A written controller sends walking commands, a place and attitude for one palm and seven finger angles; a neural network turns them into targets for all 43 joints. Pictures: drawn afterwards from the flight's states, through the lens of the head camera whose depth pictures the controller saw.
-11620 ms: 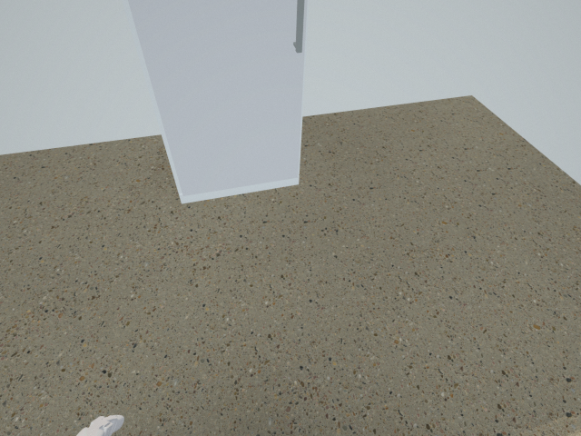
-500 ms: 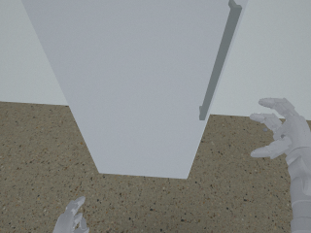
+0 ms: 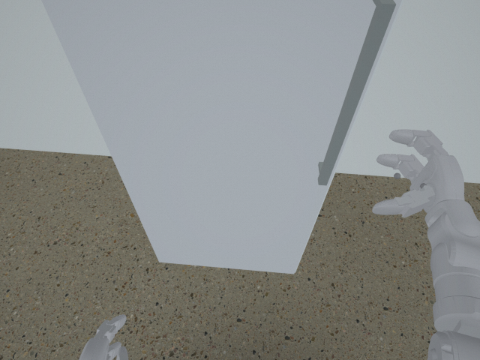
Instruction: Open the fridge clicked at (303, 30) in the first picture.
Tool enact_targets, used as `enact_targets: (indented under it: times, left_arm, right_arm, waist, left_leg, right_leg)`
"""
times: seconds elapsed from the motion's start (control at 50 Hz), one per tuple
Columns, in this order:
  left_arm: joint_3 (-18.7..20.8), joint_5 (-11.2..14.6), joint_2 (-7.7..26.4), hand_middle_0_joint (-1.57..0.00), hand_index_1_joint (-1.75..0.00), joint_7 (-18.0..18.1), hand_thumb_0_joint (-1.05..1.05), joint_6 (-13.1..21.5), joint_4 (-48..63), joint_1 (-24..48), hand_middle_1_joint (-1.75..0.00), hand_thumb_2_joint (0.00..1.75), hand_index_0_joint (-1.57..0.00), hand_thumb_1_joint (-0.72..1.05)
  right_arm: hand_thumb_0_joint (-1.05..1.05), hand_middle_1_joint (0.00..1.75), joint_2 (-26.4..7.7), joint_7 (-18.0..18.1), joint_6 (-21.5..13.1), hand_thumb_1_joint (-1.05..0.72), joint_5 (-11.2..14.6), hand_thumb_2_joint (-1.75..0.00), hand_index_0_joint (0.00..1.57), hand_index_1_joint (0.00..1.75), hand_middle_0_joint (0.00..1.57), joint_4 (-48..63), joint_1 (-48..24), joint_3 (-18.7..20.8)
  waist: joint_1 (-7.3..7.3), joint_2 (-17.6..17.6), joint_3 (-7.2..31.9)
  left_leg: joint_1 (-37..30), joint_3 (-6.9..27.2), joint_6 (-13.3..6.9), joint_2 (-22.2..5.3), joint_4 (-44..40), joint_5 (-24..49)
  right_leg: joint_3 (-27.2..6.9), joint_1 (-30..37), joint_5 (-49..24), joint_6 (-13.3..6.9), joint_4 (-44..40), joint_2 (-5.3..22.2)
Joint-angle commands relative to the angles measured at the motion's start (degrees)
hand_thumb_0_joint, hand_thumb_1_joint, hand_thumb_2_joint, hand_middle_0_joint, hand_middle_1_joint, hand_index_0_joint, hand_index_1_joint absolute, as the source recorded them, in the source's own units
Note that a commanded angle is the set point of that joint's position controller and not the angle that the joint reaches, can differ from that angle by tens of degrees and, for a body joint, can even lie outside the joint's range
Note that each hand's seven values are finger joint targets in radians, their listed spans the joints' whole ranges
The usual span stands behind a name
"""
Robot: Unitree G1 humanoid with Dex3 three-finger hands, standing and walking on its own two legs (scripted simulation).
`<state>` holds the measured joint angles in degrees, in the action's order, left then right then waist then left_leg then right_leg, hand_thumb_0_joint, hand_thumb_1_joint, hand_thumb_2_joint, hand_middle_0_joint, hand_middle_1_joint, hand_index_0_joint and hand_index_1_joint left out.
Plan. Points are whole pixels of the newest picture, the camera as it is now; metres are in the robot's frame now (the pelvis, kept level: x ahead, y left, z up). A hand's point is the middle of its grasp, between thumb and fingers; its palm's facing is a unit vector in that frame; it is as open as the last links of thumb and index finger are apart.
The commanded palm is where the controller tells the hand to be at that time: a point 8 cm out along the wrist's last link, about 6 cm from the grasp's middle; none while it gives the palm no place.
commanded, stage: move the hooked fingers beside the handle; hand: right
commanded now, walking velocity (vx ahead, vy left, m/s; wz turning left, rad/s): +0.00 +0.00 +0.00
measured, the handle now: (344, 109) +0.53 -0.14 +0.16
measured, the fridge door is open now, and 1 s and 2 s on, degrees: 0 0 0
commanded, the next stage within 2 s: feel for the door with the fingertips in 1.34 s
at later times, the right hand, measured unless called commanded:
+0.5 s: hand (370, 146) +0.47 -0.19 +0.12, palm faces +0.01 +1.00 +0.00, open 14.0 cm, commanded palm +0.45 -0.25 +0.12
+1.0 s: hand (373, 149) +0.46 -0.19 +0.12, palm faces +0.00 +1.00 +0.01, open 14.0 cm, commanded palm +0.44 -0.25 +0.12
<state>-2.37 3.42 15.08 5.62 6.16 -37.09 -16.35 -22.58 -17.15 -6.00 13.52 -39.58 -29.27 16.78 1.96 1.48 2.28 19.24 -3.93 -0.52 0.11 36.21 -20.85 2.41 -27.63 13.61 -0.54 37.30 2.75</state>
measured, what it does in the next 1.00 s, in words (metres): stands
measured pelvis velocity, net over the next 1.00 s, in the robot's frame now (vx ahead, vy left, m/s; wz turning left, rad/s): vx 0.01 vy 0.00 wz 0.02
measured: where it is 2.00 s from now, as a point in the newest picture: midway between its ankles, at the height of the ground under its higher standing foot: outside the picture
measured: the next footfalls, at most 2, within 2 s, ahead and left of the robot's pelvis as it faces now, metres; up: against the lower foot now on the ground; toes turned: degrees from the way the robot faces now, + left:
none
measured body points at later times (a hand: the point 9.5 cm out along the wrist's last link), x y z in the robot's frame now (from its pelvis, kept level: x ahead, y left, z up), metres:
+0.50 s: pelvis +0.01 +0.00 -0.01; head +0.06 +0.00 +0.44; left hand +0.04 +0.28 -0.12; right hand +0.46 -0.24 +0.12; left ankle -0.02 +0.11 -0.72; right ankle +0.06 -0.11 -0.72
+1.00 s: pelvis +0.01 +0.00 -0.01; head +0.06 -0.01 +0.44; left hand +0.07 +0.27 -0.12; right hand +0.46 -0.25 +0.12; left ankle -0.02 +0.11 -0.72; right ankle +0.06 -0.11 -0.72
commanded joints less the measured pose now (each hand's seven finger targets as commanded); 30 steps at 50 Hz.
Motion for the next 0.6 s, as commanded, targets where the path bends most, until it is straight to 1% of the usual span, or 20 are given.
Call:
enact_targets:
  times: [0.0, 0.04, 0.06, 0.08, 0.1, 0.12, 0.14, 0.16, 0.18, 0.24, 0.26, 0.32, 0.34, 0.36, 0.42, 0.44, 0.46, 0.48, 0.52, 0.58]
  left_arm:
    - [3.36, 0.18, 8.66, -0.2, -0.3, 0.35, 0.0, 1.09, 6.28, -0.59, -0.3, 0.9, -0.2, 0.9]
    - [3.39, 0.23, 8.68, -0.2, -0.3, 0.29, 0.0, 0.62, 6.02, -1.2, -0.3, 0.9, -0.2, 0.9]
    - [3.47, 0.09, 8.75, -0.2, -0.3, 0.23, 0.0, 0.52, 5.94, -1.8, -0.3, 0.9, -0.2, 0.9]
    - [3.79, 0.2, 9.0, -0.2, -0.3, 0.19, 0.0, 0.28, 5.87, -1.98, -0.3, 0.9, -0.2, 0.9]
    - [3.6, 0.16, 8.83, -0.2, -0.3, 0.1, 0.0, 0.05, 6.03, -2.13, -0.3, 0.9, -0.2, 0.9]
    - [3.73, 0.21, 8.78, -0.2, -0.3, 0.05, 0.0, -0.12, 5.59, -2.53, -0.3, 0.9, -0.2, 0.9]
    - [3.78, 0.22, 8.78, -0.2, -0.3, 0.02, 0.0, -0.31, 5.44, -2.88, -0.3, 0.9, -0.2, 0.9]
    - [3.98, 0.16, 8.82, -0.2, -0.3, 0.0, 0.0, -0.35, 5.27, -3.41, -0.3, 0.9, -0.2, 0.9]
    - [4.09, 0.17, 9.01, -0.2, -0.3, -0.09, 0.0, -0.52, 5.19, -3.63, -0.3, 0.9, -0.2, 0.9]
    - [4.21, 0.08, 9.33, -0.2, -0.3, -0.2, 0.0, -1.3, 4.46, -4.92, -0.3, 0.9, -0.2, 0.9]
    - [4.19, -0.24, 9.37, -0.2, -0.3, -0.21, 0.0, -1.48, 4.29, -5.59, -0.3, 0.9, -0.2, 0.9]
    - [4.51, -0.32, 9.33, -0.2, -0.3, -0.66, 0.0, -2.01, 3.97, -6.44, -0.3, 0.9, -0.2, 0.9]
    - [4.54, -0.45, 9.5, -0.2, -0.3, -0.68, 0.0, -2.27, 3.92, -6.85, -0.3, 0.9, -0.2, 0.9]
    - [4.51, -0.69, 9.64, -0.2, -0.3, -0.67, 0.0, -2.5, 3.84, -7.45, -0.3, 0.9, -0.2, 0.9]
    - [4.64, -0.62, 9.4, -0.2, -0.3, -0.99, 0.0, -2.98, 3.96, -7.71, -0.3, 0.9, -0.2, 0.9]
    - [4.62, -0.64, 9.49, -0.2, -0.3, -1.07, 0.0, -3.21, 3.76, -8.07, -0.3, 0.9, -0.2, 0.9]
    - [4.66, -0.88, 9.5, -0.2, -0.3, -1.07, 0.0, -3.3, 3.68, -8.69, -0.3, 0.9, -0.2, 0.9]
    - [4.95, -0.75, 9.82, -0.2, -0.3, -1.08, 0.0, -3.52, 3.59, -8.8, -0.3, 0.9, -0.2, 0.9]
    - [4.87, -0.76, 9.53, -0.2, -0.3, -1.24, 0.0, -3.84, 3.76, -8.89, -0.3, 0.9, -0.2, 0.9]
    - [5.11, -0.76, 9.63, -0.2, -0.3, -1.5, 0.0, -4.33, 4.42, -9.22, -0.3, 0.9, -0.2, 0.9]
  right_arm:
    - [0.0, 1.2, -16.52, 0.61, -5.31, 0.5, 0.08, -0.3, 0.3, 1.2, 0.3, 7.52, -25.81, 5.46]
    - [0.0, 1.2, -15.82, 0.23, -6.05, 0.5, -0.22, -0.3, 0.3, 1.2, 0.3, 5.53, -29.18, 4.11]
    - [0.0, 1.2, -15.92, 0.27, -6.63, 0.5, 0.08, -0.3, 0.3, 1.2, 0.3, 4.62, -29.66, 4.27]
    - [0.0, 1.2, -18.17, 0.26, -7.13, 0.5, -0.36, -0.3, 0.3, 1.2, 0.3, 4.25, -29.41, 6.18]
    - [0.0, 1.2, -16.58, 0.02, -7.45, 0.5, -0.41, -0.3, 0.3, 1.2, 0.3, 4.36, -30.82, 4.3]
    - [0.0, 1.2, -16.05, -0.04, -7.84, 0.5, -0.58, -0.3, 0.3, 1.2, 0.3, 3.68, -33.06, 3.68]
    - [0.0, 1.2, -15.2, -0.09, -8.06, 0.5, -0.56, -0.3, 0.3, 1.2, 0.3, 2.75, -33.81, 2.86]
    - [0.0, 1.2, -14.75, 0.09, -8.66, 0.5, -0.29, -0.3, 0.3, 1.2, 0.3, 2.65, -34.71, 2.63]
    - [0.0, 1.2, -14.99, 0.09, -8.53, 0.5, -0.45, -0.3, 0.3, 1.2, 0.3, 0.8, -33.7, 3.09]
    - [0.0, 1.2, -16.25, 0.49, -8.65, 0.5, -1.08, -0.3, 0.3, 1.2, 0.3, -2.54, -36.28, 3.56]
    - [0.0, 1.2, -16.96, 0.96, -9.0, 0.5, -1.14, -0.3, 0.3, 1.2, 0.3, -3.34, -36.88, 4.29]
    - [0.0, 1.2, -16.78, 1.58, -9.8, 0.5, -2.01, -0.3, 0.3, 1.2, 0.3, -3.45, -39.25, 4.06]
    - [0.0, 1.2, -18.46, 1.87, -9.91, 0.5, -2.27, -0.3, 0.3, 1.2, 0.3, -5.2, -38.54, 5.57]
    - [0.0, 1.2, -19.45, 2.2, -10.62, 0.5, -2.17, -0.3, 0.3, 1.2, 0.3, -5.23, -39.22, 6.3]
    - [0.0, 1.2, -18.93, 2.41, -11.4, 0.5, -3.22, -0.3, 0.3, 1.2, 0.3, -5.84, -40.34, 5.71]
    - [0.0, 1.2, -18.74, 2.43, -11.35, 0.5, -3.48, -0.3, 0.3, 1.2, 0.3, -7.07, -40.42, 5.37]
    - [0.0, 1.2, -18.67, 2.56, -11.79, 0.5, -3.12, -0.3, 0.3, 1.2, 0.3, -6.87, -41.76, 5.58]
    - [0.0, 1.2, -21.44, 2.65, -11.96, 0.5, -3.51, -0.3, 0.3, 1.2, 0.3, -7.5, -41.2, 7.82]
    - [0.0, 1.2, -19.42, 2.18, -11.85, 0.5, -3.59, -0.3, 0.3, 1.2, 0.3, -7.92, -41.6, 5.91]
    - [0.0, 1.2, -19.9, 1.86, -11.98, 0.5, -3.38, -0.3, 0.3, 1.2, 0.3, -7.45, -36.86, 7.37]
  waist:
    - [0.62, 0.64, 16.14]
    - [1.29, 1.45, 15.52]
    - [1.44, -0.45, 15.92]
    - [0.87, 0.52, 17.57]
    - [1.32, 2.81, 17.96]
    - [2.0, 3.15, 17.7]
    - [2.2, 3.05, 17.33]
    - [2.64, 1.0, 17.47]
    - [2.13, 1.28, 18.17]
    - [2.72, 0.77, 17.9]
    - [2.62, -0.59, 17.99]
    - [2.98, 1.79, 20.12]
    - [2.56, 0.87, 20.05]
    - [2.77, -0.83, 20.19]
    - [2.73, 3.09, 21.3]
    - [3.23, 3.05, 20.72]
    - [3.57, 1.05, 21.14]
    - [2.97, 0.86, 22.46]
    - [3.5, 2.72, 21.84]
    - [2.1, 2.12, 23.86]
  left_leg:
    - [4.25, 2.68, 0.21, 1.05, -5.63, 14.57]
    - [5.5, 2.58, 0.17, 1.15, -5.37, 13.74]
    - [4.49, 2.81, 0.22, 1.11, -5.24, 14.79]
    - [4.35, 3.08, 0.25, 1.13, -4.83, 15.93]
    - [4.81, 3.03, 0.17, 1.13, -4.55, 16.14]
    - [6.27, 2.84, 0.11, 1.3, -4.57, 15.63]
    - [7.2, 2.65, 0.07, 1.46, -4.47, 14.59]
    - [6.69, 2.59, 0.11, 1.55, -4.49, 14.85]
    - [6.95, 2.75, 0.18, 1.53, -4.27, 15.15]
    - [7.91, 2.79, 0.29, 1.49, -3.93, 14.54]
    - [6.93, 2.62, 0.21, 1.49, -3.66, 14.91]
    - [8.03, 2.84, 0.36, 1.58, -2.94, 16.85]
    - [7.76, 2.78, 0.35, 1.69, -2.73, 16.27]
    - [6.36, 2.81, 0.34, 1.7, -2.66, 17.16]
    - [7.91, 3.08, 0.33, 1.82, -2.01, 17.61]
    - [8.99, 2.81, 0.27, 1.93, -1.97, 16.77]
    - [7.86, 2.73, 0.3, 2.02, -1.88, 17.6]
    - [7.51, 3.26, 0.47, 2.04, -1.73, 18.83]
    - [8.15, 3.18, 0.49, 2.03, -1.65, 19.21]
    - [7.12, 2.97, 0.34, 2.21, -0.99, 21.33]
  right_leg:
    - [-2.54, 14.35, -6.77, -1.74, -2.72, -1.8]
    - [-2.6, 13.82, -6.01, -1.62, -2.38, -1.72]
    - [-2.48, 13.01, -6.73, -1.99, -1.73, -1.86]
    - [-2.32, 13.47, -7.6, -1.85, -1.57, -1.71]
    - [-2.33, 13.9, -7.78, -1.78, -1.47, -1.87]
    - [-2.53, 14.76, -7.72, -1.72, -1.22, -1.69]
    - [-2.77, 14.67, -7.08, -1.64, -1.1, -1.6]
    - [-2.74, 14.24, -7.46, -1.95, -0.68, -1.66]
    - [-2.61, 14.07, -7.37, -1.83, -0.76, -1.58]
    - [-2.76, 12.92, -6.75, -1.87, -0.47, -1.56]
    - [-2.89, 11.84, -7.3, -2.06, -0.17, -1.68]
    - [-2.6, 13.39, -9.11, -1.9, 0.52, -1.51]
    - [-2.73, 12.39, -8.62, -1.84, 0.51, -1.41]
    - [-2.72, 11.26, -9.25, -2.12, 0.8, -1.58]
    - [-2.42, 12.21, -9.76, -1.83, 1.2, -1.5]
    - [-2.67, 12.36, -9.48, -1.77, 1.26, -1.31]
    - [-2.61, 11.67, -10.23, -2.06, 1.68, -1.46]
    - [-2.42, 11.72, -10.76, -2.02, 1.81, -1.27]
    - [-2.2, 11.69, -10.85, -1.92, 1.95, -1.39]
    - [-1.9, 12.44, -13.29, -1.89, 2.24, -1.24]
